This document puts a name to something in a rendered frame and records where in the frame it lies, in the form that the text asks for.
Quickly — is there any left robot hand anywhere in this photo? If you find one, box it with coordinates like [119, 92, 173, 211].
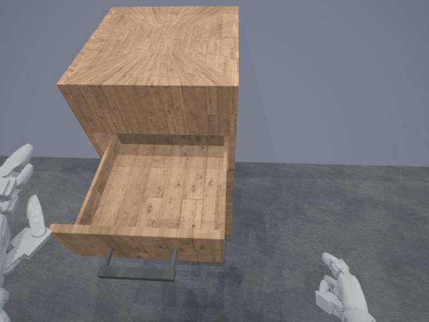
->
[0, 144, 52, 288]

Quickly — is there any robot right forearm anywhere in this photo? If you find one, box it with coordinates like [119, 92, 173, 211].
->
[342, 309, 376, 322]

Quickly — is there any right robot hand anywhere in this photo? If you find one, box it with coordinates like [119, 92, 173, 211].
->
[315, 253, 368, 320]

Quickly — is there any cabinet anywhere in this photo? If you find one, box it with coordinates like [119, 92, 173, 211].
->
[56, 6, 239, 235]

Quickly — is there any drawer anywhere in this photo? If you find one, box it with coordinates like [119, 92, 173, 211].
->
[49, 133, 228, 262]

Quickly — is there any handle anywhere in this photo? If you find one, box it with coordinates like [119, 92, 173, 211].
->
[97, 246, 177, 282]

